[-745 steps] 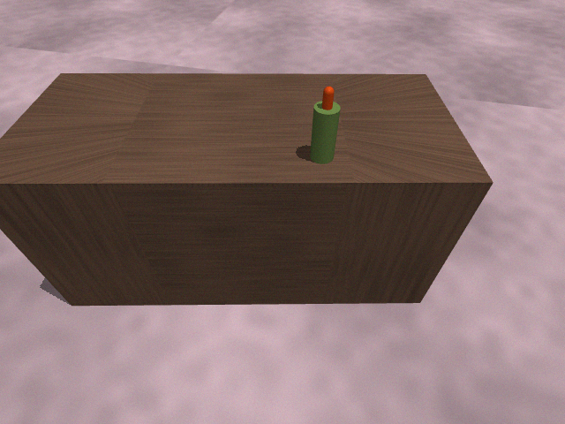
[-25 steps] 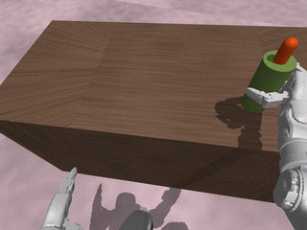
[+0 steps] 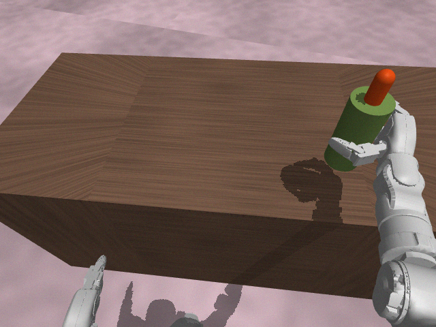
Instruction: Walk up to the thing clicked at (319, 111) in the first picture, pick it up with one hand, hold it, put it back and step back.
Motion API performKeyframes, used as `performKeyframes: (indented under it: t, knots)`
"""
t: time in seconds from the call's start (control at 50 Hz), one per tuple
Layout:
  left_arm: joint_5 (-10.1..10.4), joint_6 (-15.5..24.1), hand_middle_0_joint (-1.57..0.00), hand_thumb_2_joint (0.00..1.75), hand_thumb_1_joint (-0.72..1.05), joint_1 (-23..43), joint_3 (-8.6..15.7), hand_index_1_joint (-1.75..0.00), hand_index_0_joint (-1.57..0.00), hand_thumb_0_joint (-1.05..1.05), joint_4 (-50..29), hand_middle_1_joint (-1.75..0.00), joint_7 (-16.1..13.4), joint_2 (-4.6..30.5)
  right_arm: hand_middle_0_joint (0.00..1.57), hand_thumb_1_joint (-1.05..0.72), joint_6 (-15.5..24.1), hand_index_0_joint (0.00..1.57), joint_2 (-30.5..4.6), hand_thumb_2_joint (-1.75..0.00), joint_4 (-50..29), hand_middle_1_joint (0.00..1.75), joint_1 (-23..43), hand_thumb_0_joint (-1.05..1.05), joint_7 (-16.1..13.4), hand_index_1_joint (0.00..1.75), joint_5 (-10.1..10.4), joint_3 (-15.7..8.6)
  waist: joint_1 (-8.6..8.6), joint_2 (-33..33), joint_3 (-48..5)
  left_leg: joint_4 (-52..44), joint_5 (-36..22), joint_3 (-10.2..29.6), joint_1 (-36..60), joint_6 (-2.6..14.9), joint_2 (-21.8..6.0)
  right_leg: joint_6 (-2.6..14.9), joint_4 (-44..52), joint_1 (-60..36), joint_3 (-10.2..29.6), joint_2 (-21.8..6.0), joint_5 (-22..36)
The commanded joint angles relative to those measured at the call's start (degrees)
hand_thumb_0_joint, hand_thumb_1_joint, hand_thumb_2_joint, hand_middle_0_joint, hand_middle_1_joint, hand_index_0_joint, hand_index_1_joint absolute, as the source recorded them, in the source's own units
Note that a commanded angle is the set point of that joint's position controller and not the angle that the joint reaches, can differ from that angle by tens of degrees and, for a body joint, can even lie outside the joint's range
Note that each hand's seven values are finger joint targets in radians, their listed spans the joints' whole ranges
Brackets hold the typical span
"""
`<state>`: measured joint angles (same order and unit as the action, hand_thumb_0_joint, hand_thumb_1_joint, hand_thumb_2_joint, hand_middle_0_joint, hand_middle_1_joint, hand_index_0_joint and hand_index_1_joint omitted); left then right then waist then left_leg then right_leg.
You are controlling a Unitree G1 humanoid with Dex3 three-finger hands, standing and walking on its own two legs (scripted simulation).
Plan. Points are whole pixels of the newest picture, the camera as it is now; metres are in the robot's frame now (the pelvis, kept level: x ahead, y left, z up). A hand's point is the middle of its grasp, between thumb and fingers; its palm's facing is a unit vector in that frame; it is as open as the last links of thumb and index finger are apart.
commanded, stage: lift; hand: right
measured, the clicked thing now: (360, 122) +0.47 -0.17 +0.14
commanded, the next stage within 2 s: hold in 1.06 s
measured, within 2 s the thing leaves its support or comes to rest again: neither
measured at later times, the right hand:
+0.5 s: hand (381, 134) +0.41 -0.18 +0.18, palm faces +0.13 +0.99 -0.01, open 10.0 cm
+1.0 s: hand (396, 145) +0.36 -0.17 +0.21, palm faces +0.13 +0.99 -0.02, open 10.0 cm
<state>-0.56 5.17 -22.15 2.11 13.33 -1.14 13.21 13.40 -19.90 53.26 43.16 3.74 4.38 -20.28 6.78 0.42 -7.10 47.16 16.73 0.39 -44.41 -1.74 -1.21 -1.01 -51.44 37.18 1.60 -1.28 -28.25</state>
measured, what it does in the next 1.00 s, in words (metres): stands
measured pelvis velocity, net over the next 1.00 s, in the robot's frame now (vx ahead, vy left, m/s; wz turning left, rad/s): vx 0.00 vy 0.01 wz -0.02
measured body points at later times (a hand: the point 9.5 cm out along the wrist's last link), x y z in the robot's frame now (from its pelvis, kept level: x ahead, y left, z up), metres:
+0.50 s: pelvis +0.01 +0.00 +0.02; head +0.02 +0.01 +0.47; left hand +0.17 +0.26 -0.03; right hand +0.39 -0.23 +0.18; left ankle +0.06 +0.14 -0.69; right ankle -0.03 -0.13 -0.69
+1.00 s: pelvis +0.00 +0.01 +0.03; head +0.00 +0.03 +0.48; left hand +0.16 +0.27 -0.04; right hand +0.34 -0.22 +0.21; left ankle +0.06 +0.14 -0.69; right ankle -0.04 -0.13 -0.69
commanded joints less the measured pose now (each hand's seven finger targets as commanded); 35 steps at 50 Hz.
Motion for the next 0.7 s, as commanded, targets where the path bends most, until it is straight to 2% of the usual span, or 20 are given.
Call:
performKeyframes:
  t: [0.0, 0.02, 0.04, 0.06, 0.1, 0.12, 0.14, 0.16, 0.18, 0.2, 0.22, 0.28, 0.34, 0.38, 0.44, 0.46, 0.52, 0.56, 0.62, 0.68]
  knots:
    - [0.82, 2.42, -0.04, 0.05, -0.54, 0.01, 5.12, -0.04, -0.04, 0.0, -7.26, -0.05, -1.03, 7.99, 1.29, -0.17, 1.86, 1.33, -9.41, -1.31, -15.06, 1.44, 20.34, 0.0, -0.13, 1.44, 1.85, 0.68, -0.9, 2.07, -21.02, -4.07, -14.82, -2.68, 21.65, 2.55, 1.62, 0.22, 9.86, -6.04, -1.51, 1.31, 22.15]
    - [0.91, 2.36, -0.04, 0.05, -0.54, 1.08, 4.47, -0.04, -0.04, 0.0, -8.34, -0.04, -0.89, 7.38, 1.29, -0.15, 1.79, 1.34, -10.3, -1.31, -20.54, 1.45, 21.16, 0.0, -0.12, 1.45, 2.15, 0.84, -2.32, 3.79, -22.36, -4.21, -14.93, -2.57, 22.93, 2.63, 1.44, -0.01, 10.36, -7.45, -1.55, 1.3, 23.18]
    - [0.92, 2.11, -0.04, 0.05, -0.54, -0.79, 5.98, -0.04, -0.04, 0.0, -7.43, -0.04, -1.09, 8.31, 1.31, -0.16, 1.54, 1.35, -12.17, -1.32, -23.84, 1.46, 22.9, 0.0, -0.18, 1.46, 2.27, -0.1, -2.49, 4.81, -24.64, -4.28, -16.74, -2.43, 24.26, 2.67, 1.28, -0.07, 10.18, -9.13, -1.86, 1.52, 24.78]
    - [1.16, 2.27, -0.04, 0.05, -0.54, 1.02, 5.37, -0.04, -0.04, 0.0, -9.88, -0.04, -1.07, 8.08, 1.29, -0.13, 0.99, 1.34, -9.72, -1.32, -27.28, 1.46, 22.85, 0.0, 0.0, 1.46, 2.74, 1.7, -3.04, 4.24, -26.23, -4.27, -17.83, -2.74, 25.36, 2.67, 1.45, -0.19, 10.62, -11.41, -1.6, 1.3, 26.92]
    - [1.43, 2.03, -0.04, 0.05, -0.55, -0.64, 5.95, -0.04, -0.04, 0.0, -7.13, -0.04, -1.37, 8.26, 1.28, -0.12, -1.09, 1.33, -7.59, -1.3, -26.42, 1.44, 19.68, 0.0, -0.37, 1.44, 3.32, 2.73, -2.57, 3.25, -22.93, -5.06, -18.01, -3.03, 25.4, 2.76, 1.46, -0.28, 11.52, -11.82, -1.62, 1.31, 27.38]
    - [1.55, 1.76, -0.04, 0.05, -0.55, -1.91, 3.82, -0.04, -0.04, 0.0, -4.54, -0.04, -1.05, 6.0, 1.28, -0.13, -1.95, 1.33, -4.61, -1.3, -24.75, 1.44, 16.25, 0.0, -0.38, 1.44, 3.64, 4.13, -3.04, 2.57, -18.15, -5.65, -17.08, -3.41, 24.31, 2.8, 1.55, -0.41, 12.34, -10.59, -1.41, 1.2, 27.5]
    - [1.74, 1.86, -0.04, 0.05, -0.54, 1.72, 3.56, -0.04, -0.04, 0.0, -4.98, -0.04, -1.05, 5.51, 1.28, -0.15, -2.36, 1.33, -5.76, -1.29, -29.0, 1.43, 18.37, 0.0, -0.68, 1.43, 4.01, 3.73, -4.06, 4.06, -18.22, -6.31, -15.92, -3.2, 24.34, 2.58, 1.23, -0.28, 12.96, -11.21, -1.58, 1.14, 25.87]
    - [1.84, 2.02, -0.04, 0.05, -0.54, 2.8, 4.07, -0.04, -0.04, 0.0, -6.03, -0.04, -1.34, 6.12, 1.28, -0.14, -3.31, 1.33, -5.61, -1.29, -26.89, 1.43, 16.71, 0.0, -0.93, 1.43, 4.0, 3.55, -3.12, 1.34, -17.75, -6.64, -15.77, -3.24, 24.51, 2.55, 1.26, -0.05, 13.13, -11.35, -1.53, 0.98, 25.18]
    - [1.82, 1.87, -0.04, 0.05, -0.54, 3.59, 5.02, -0.04, -0.04, 0.0, -6.48, -0.04, -1.37, 7.35, 1.29, -0.15, -3.96, 1.34, -6.59, -1.3, -31.13, 1.44, 15.99, 0.0, -1.06, 1.44, 3.97, 3.03, -4.32, 1.78, -19.16, -6.95, -16.43, -3.08, 25.69, 2.52, 1.09, 0.09, 13.58, -12.0, -1.7, 1.05, 25.18]
    - [1.86, 1.7, -0.04, 0.05, -0.55, 2.76, 5.46, -0.04, -0.04, 0.0, -5.67, -0.04, -1.53, 7.65, 1.29, -0.15, -5.31, 1.33, -5.35, -1.29, -28.47, 1.43, 13.67, 0.0, -0.99, 1.43, 3.9, 3.92, -3.03, 0.42, -16.3, -7.27, -15.53, -3.46, 24.75, 2.44, 1.33, 0.01, 14.01, -12.04, -1.52, 0.84, 25.09]
    - [1.76, 1.45, -0.04, 0.05, -0.54, 1.82, 4.78, -0.04, -0.04, 0.0, -4.96, -0.04, -1.42, 7.03, 1.29, -0.12, -5.68, 1.34, -5.83, -1.3, -33.15, 1.44, 14.26, 0.0, -1.08, 1.44, 4.05, 4.15, -4.13, 1.92, -15.42, -7.79, -14.47, -3.5, 25.06, 2.27, 1.08, 0.0, 14.71, -12.33, -1.51, 0.89, 23.91]
    - [2.26, 1.43, -0.04, 0.05, -0.54, 1.89, 3.29, -0.04, -0.04, 0.0, -7.6, -0.04, -1.38, 5.45, 1.29, -0.17, -7.83, 1.33, -3.42, -1.28, -35.64, 1.42, 10.63, 0.0, -0.68, 1.42, 4.47, 5.61, -4.0, 0.03, -16.23, -8.45, -16.66, -3.53, 27.52, 2.02, 0.84, 0.23, 14.98, -14.14, -1.95, 1.21, 24.97]
    - [2.35, 0.8, -0.04, 0.04, -0.53, -0.36, 7.08, -0.04, -0.04, 0.0, -6.2, -0.04, -1.63, 9.11, 1.27, -0.12, -10.06, 1.32, -5.7, -1.27, -39.95, 1.42, 8.0, 0.0, -0.92, 1.42, 5.21, 3.71, -4.31, -1.12, -14.9, -9.85, -15.77, -3.41, 28.3, 1.67, 0.47, 0.59, 16.17, -15.63, -2.26, 1.52, 22.07]
    - [2.61, 0.91, -0.04, 0.04, -0.53, -0.78, 7.56, -0.04, -0.04, 0.0, -4.06, -0.04, -1.7, 8.63, 1.26, -0.13, -11.46, 1.31, -5.43, -1.27, -42.84, 1.41, 7.56, 0.0, -1.05, 1.41, 5.77, 3.62, -4.25, 0.99, -11.97, -10.59, -13.91, -3.46, 26.7, 1.56, 0.49, 0.6, 16.95, -16.13, -2.18, 1.41, 20.52]
    - [2.73, 1.05, -0.03, 0.05, -0.54, 0.6, 6.09, -0.04, -0.03, 0.0, -3.58, -0.04, -1.29, 6.8, 1.27, -0.1, -13.01, 1.31, -4.1, -1.26, -47.11, 1.41, 5.59, 0.0, -1.18, 1.41, 5.9, 4.25, -5.18, 1.39, -13.1, -10.49, -16.34, -3.49, 27.95, 1.97, 0.41, 0.3, 17.08, -17.64, -1.82, 1.23, 24.34]
    - [2.8, 1.21, -0.03, 0.05, -0.54, 3.19, 4.23, -0.04, -0.03, 0.0, -4.61, -0.04, -1.18, 5.27, 1.27, -0.12, -13.34, 1.32, -3.15, -1.27, -49.1, 1.41, 6.41, 0.0, -1.21, 1.41, 6.06, 5.52, -5.57, 0.94, -11.38, -10.8, -16.1, -3.47, 28.08, 1.79, 0.3, 0.34, 17.25, -16.88, -1.89, 1.32, 23.7]
    - [2.69, 1.54, -0.03, 0.05, -0.54, 6.17, 3.59, -0.04, -0.03, 0.0, -4.7, -0.04, -1.09, 5.0, 1.28, -0.1, -15.01, 1.32, -1.81, -1.28, -51.33, 1.43, 5.76, 0.0, -1.53, 1.43, 6.13, 6.09, -6.18, 0.3, -13.5, -11.22, -16.38, -3.43, 30.14, 1.89, 0.31, 0.19, 17.74, -17.91, -1.55, 1.18, 24.22]
    - [2.75, 1.62, -0.03, 0.05, -0.54, 7.16, 4.3, -0.04, -0.03, 0.0, -2.83, -0.04, -1.37, 5.72, 1.28, -0.1, -16.43, 1.33, -2.51, -1.29, -51.21, 1.44, 3.9, 0.0, -1.73, 1.44, 6.26, 5.2, -6.74, 0.15, -12.07, -11.94, -14.94, -3.37, 30.63, 1.67, 0.04, 0.4, 18.26, -17.5, -1.75, 1.35, 21.99]
    - [2.71, 1.4, -0.03, 0.05, -0.54, 6.16, 7.13, -0.04, -0.03, 0.0, -3.33, -0.04, -1.74, 8.76, 1.29, -0.12, -18.24, 1.34, -4.47, -1.29, -53.37, 1.44, 0.61, 0.0, -1.63, 1.44, 6.18, 3.18, -6.32, -0.57, -14.07, -12.4, -16.58, -3.61, 32.04, 1.52, 0.1, 0.47, 18.57, -19.56, -1.69, 1.37, 23.88]
    - [2.86, 1.21, -0.03, 0.04, -0.53, 5.78, 3.76, -0.04, -0.03, 0.0, -2.43, -0.04, -1.31, 5.0, 1.29, -0.11, -19.8, 1.34, -3.54, -1.29, -55.75, 1.44, -1.08, 0.0, -1.72, 1.44, 6.47, 3.24, -7.1, -1.85, -11.31, -13.97, -15.1, -3.36, 32.63, 1.0, -0.37, 1.02, 19.06, -18.58, -2.3, 1.91, 20.94]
